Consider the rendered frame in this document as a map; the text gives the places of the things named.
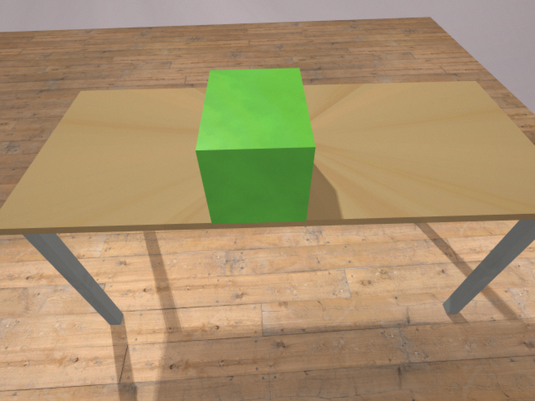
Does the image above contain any carton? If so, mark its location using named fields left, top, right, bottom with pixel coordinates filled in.
left=196, top=68, right=315, bottom=224

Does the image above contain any table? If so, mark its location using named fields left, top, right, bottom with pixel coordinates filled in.
left=0, top=81, right=535, bottom=325

